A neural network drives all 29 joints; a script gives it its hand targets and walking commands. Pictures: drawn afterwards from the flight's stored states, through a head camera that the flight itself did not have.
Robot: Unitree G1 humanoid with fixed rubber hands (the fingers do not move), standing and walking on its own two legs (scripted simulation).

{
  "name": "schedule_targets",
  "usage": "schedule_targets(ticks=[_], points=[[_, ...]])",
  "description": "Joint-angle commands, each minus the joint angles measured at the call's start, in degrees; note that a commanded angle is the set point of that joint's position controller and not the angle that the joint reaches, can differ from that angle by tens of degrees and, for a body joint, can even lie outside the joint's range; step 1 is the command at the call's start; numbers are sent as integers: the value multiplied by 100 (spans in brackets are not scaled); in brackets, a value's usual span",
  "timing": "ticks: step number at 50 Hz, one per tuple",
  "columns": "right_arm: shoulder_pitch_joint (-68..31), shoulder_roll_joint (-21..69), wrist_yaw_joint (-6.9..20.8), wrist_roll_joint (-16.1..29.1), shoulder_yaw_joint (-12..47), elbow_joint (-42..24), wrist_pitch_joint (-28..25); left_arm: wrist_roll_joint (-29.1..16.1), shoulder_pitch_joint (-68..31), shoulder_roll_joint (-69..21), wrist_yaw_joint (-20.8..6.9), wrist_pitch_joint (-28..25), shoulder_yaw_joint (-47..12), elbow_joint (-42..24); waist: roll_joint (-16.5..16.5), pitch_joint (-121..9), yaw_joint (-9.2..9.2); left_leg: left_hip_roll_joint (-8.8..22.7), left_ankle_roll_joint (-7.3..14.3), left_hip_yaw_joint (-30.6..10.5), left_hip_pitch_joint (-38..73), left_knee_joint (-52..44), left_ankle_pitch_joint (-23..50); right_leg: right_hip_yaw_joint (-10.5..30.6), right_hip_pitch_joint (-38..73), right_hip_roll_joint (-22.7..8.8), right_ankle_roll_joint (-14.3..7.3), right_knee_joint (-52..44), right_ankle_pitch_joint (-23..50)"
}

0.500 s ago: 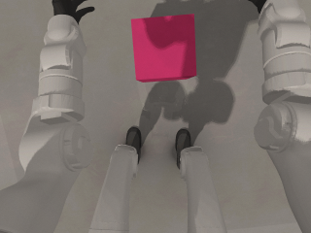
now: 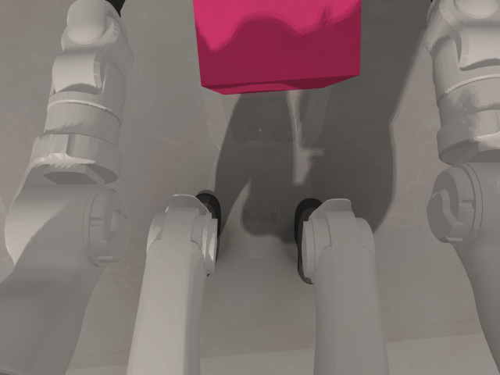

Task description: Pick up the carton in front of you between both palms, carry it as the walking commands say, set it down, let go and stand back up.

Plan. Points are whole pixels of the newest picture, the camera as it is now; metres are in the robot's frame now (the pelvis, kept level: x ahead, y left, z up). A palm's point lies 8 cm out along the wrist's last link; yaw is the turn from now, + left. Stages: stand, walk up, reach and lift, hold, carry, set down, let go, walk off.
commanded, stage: reach and lift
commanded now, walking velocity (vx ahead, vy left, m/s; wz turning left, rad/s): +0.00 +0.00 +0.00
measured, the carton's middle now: (272, 23) +0.56 -0.03 -0.33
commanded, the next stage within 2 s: none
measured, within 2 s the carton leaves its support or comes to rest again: leaves its support in 1.24 s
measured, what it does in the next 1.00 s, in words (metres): lowers itself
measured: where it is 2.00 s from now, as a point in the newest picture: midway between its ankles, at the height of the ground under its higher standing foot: (256, 251)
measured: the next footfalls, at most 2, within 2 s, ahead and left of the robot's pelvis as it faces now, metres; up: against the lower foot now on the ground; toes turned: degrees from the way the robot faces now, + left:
none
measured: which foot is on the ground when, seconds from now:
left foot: down 0.00-1.00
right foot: down 0.00-1.00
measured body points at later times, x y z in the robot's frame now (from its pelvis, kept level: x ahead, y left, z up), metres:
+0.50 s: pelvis -0.01 +0.00 -0.09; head +0.37 -0.02 +0.12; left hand +0.56 +0.16 -0.28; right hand +0.58 -0.20 -0.28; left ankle +0.09 +0.13 -0.42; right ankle +0.08 -0.12 -0.42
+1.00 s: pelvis -0.03 +0.00 -0.09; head +0.36 -0.02 +0.13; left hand +0.56 +0.13 -0.27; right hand +0.57 -0.18 -0.27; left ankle +0.09 +0.13 -0.42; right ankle +0.08 -0.12 -0.42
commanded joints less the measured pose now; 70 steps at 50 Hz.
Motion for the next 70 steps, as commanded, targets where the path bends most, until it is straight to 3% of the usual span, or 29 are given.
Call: schedule_targets(ticks=[1,4,8,14,15,20,24,29,37,41,43,45,47,49,51,53,57,63,66,68,70], points=[[-2307,-844,-19,262,222,-510,39,-216,-1898,849,51,50,-116,-496,-632,-7486,129,-33,-48,779,3343,-172,2161,-555,4505,-105,84,-291,2567],[-2643,-877,33,266,278,-52,109,-230,-2346,934,13,110,-140,-33,-669,-6658,107,55,-13,768,3103,46,1443,-572,3889,-198,65,-151,1652],[-2932,-919,100,176,268,550,66,-99,-2779,977,-73,55,-96,534,-443,-5727,64,111,-35,739,2938,394,1084,-541,3238,-256,7,98,1108],[-3349,-1095,97,217,235,657,-167,-84,-3286,1147,-119,-170,-210,819,-161,-5328,-23,119,-17,625,3213,944,1574,-499,2832,-242,20,568,1457],[-3403,-1164,88,265,256,586,-216,-89,-3361,1166,-101,-209,-208,725,-128,-5328,37,96,-28,648,3108,1024,1710,-454,2959,-247,-2,654,1589],[-3287,-1063,35,511,594,540,-365,-352,-3144,1090,-47,-362,-435,721,-320,-5832,70,54,21,634,3357,1354,2620,-438,3463,-210,19,1045,2607],[-3016,-940,3,650,748,450,-391,-481,-2786,949,21,-403,-558,608,-357,-6234,60,4,24,662,3519,1423,2951,-471,3631,-176,8,1146,2958],[-2763,-829,4,539,631,747,-340,-477,-2653,836,23,-370,-549,760,-320,-5582,-23,-21,13,642,3150,1319,2398,-469,3170,-181,-5,1026,2378],[-3196,-569,66,510,713,749,-299,-312,-3058,629,-32,-311,-463,796,-295,-5082,36,-42,18,636,3021,1152,1803,-466,2964,-174,-32,845,1700],[-3483,48,171,435,807,732,-232,-156,-3359,47,-138,-244,-426,759,-296,-4799,17,-134,29,676,3103,1119,1593,-483,3080,-94,-50,797,1481],[-3616,796,345,358,846,764,-156,160,-3451,-438,-243,-193,-206,742,-327,-4587,186,-178,67,717,3218,1090,1526,-525,3077,-16,-40,804,1346],[-4143,3053,863,215,1163,599,-17,272,-4248,-2704,-774,-13,-663,545,-327,-4349,142,-309,104,734,3063,1159,1427,-512,3065,126,-81,832,1331],[-4011,4510,1372,66,1117,476,160,448,-4348,-4143,-1282,201,-806,422,-371,-3959,76,-389,163,747,2852,1228,1285,-554,2872,213,-129,912,1326],[-3708,5194,1702,-13,983,265,317,492,-4286,-4698,-1613,386,-902,238,-277,-3796,48,-386,232,774,2708,1254,1249,-625,2610,249,-188,928,1328],[-3582,5482,1853,-30,938,77,424,433,-4178,-4957,-1769,500,-1016,118,-152,-3858,37,-378,275,782,2708,1291,1321,-672,2415,263,-203,961,1350],[-3593,5658,1891,14,1021,-121,492,260,-4123,-5225,-1839,539,-1118,-54,-192,-4098,12,-387,302,770,2693,1314,1505,-677,2440,269,-211,984,1469],[-3710,6188,1841,308,1359,-668,530,-159,-4383,-5719,-1845,534,-1568,-604,-367,-5430,-76,-408,301,794,2843,1392,2263,-662,3266,274,-206,1090,2475],[-4177,6954,1500,645,2142,-2759,687,-666,-4901,-6421,-1666,714,-2505,-2200,-454,-9816,-154,-571,171,890,3754,1240,3766,-644,5765,356,-156,1030,4755],[-4201,7277,1249,652,2273,-3453,892,-591,-5120,-6584,-1502,864,-2846,-2897,-473,-11302,-187,-655,152,904,4470,980,3653,-820,5887,512,7,753,4330],[-3853,7457,1248,513,2309,-3111,1045,-396,-4860,-6651,-1506,1001,-2754,-2798,-424,-10867,-72,-661,172,929,4603,713,3395,-889,5435,571,41,439,3759],[-3299,7595,1330,233,2146,-2409,1152,-146,-4314,-6707,-1559,1123,-2513,-2318,-419,-9581,19,-684,134,986,4031,393,2919,-884,5075,561,52,156,3332]])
